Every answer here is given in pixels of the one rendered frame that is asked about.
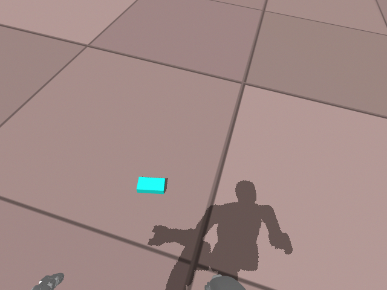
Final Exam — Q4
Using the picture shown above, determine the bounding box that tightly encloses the small box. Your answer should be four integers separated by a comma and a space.
137, 177, 165, 194

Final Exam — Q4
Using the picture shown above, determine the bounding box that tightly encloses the left robot hand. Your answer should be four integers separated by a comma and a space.
31, 273, 64, 290

